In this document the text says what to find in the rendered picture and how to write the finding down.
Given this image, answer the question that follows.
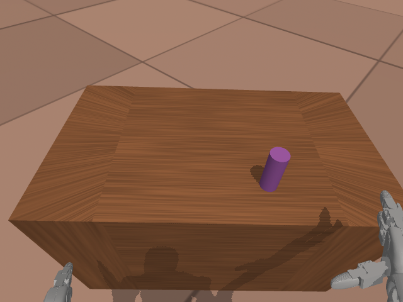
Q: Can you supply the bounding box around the right robot hand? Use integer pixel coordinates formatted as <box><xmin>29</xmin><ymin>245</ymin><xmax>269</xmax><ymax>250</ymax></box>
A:
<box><xmin>331</xmin><ymin>190</ymin><xmax>403</xmax><ymax>289</ymax></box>

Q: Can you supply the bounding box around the can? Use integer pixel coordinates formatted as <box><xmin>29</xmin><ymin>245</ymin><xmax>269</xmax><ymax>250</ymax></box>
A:
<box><xmin>259</xmin><ymin>147</ymin><xmax>291</xmax><ymax>192</ymax></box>

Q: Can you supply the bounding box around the left robot hand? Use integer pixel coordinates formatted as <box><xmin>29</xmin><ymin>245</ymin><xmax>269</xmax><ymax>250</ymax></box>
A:
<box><xmin>43</xmin><ymin>262</ymin><xmax>73</xmax><ymax>302</ymax></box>

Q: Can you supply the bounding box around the right robot arm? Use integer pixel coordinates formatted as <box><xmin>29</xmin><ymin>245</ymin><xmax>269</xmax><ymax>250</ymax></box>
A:
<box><xmin>386</xmin><ymin>274</ymin><xmax>403</xmax><ymax>302</ymax></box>

